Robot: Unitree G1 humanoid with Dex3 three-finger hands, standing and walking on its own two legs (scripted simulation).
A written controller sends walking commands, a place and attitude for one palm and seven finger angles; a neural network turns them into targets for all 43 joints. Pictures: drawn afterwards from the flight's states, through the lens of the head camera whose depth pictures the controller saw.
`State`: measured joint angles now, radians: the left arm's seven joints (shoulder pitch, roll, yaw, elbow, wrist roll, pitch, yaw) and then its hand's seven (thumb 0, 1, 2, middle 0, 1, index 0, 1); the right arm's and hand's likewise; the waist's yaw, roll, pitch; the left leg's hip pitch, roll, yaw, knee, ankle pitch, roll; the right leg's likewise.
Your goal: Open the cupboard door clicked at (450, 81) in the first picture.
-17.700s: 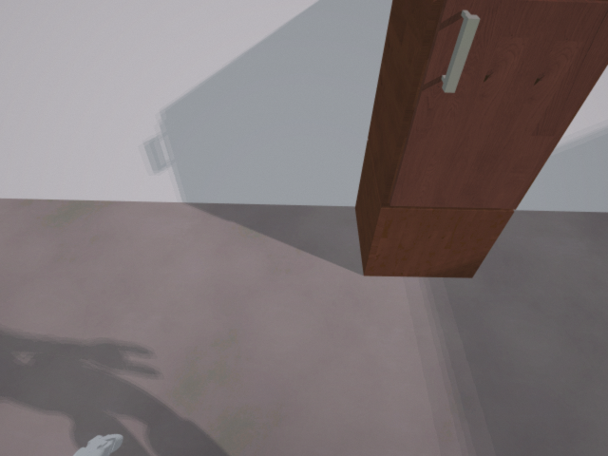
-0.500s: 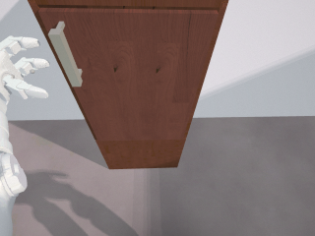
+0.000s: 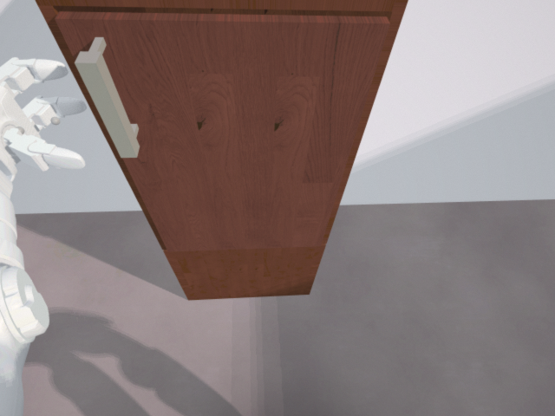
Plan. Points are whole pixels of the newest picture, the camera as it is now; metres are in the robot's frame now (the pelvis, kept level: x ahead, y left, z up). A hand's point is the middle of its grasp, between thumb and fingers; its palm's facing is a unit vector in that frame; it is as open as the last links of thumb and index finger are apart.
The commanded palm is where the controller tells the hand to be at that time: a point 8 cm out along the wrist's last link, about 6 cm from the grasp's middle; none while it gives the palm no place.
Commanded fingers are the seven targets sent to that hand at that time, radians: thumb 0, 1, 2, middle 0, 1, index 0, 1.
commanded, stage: move the hooked fingers beside the handle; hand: left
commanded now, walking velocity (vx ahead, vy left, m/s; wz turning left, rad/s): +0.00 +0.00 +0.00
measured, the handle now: (115, 101) +0.51 +0.22 +0.16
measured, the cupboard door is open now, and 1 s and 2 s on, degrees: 0 0 0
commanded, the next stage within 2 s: slide the fingers in behind the handle in 1.02 s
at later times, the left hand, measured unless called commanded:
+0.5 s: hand (54, 127) +0.45 +0.27 +0.17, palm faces +0.03 -1.00 -0.02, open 14.0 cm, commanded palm +0.44 +0.33 +0.16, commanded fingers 0.00 -0.50 0.30 -0.30 -1.20 -0.30 -1.20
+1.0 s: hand (50, 126) +0.45 +0.28 +0.17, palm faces +0.01 -1.00 -0.01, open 14.0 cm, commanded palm +0.43 +0.33 +0.16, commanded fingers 0.00 -0.50 0.30 -0.30 -1.20 -0.30 -1.20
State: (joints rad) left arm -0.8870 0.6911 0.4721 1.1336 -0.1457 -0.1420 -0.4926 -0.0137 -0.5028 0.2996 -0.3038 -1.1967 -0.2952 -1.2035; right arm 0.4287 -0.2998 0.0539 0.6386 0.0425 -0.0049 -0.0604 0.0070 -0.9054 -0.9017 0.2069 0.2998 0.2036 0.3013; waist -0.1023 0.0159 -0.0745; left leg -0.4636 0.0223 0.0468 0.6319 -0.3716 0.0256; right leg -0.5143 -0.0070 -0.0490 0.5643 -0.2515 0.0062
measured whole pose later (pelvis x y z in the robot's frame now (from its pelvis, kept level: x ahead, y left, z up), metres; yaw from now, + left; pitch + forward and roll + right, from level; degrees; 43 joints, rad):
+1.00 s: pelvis -0.01 +0.00 +0.00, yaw +0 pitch +12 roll -2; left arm -0.90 0.72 0.47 1.14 -0.15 -0.15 -0.51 -0.01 -0.50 0.30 -0.30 -1.20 -0.29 -1.20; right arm 0.43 -0.31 0.05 0.63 0.04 0.02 -0.07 0.01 -0.91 -0.90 0.21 0.30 0.20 0.30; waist -0.11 0.01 -0.07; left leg -0.51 0.03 0.03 0.67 -0.38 0.02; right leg -0.55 0.00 -0.06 0.59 -0.25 0.00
